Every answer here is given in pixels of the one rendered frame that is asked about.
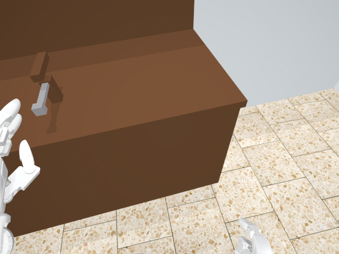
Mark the tap lever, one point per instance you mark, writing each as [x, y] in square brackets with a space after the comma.
[39, 108]

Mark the counter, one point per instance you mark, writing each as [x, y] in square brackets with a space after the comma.
[138, 106]

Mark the right robot hand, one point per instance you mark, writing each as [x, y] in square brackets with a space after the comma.
[259, 244]

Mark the left robot hand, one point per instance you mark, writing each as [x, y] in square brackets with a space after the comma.
[22, 177]

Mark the left robot forearm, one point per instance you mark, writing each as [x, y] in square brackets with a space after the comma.
[6, 236]

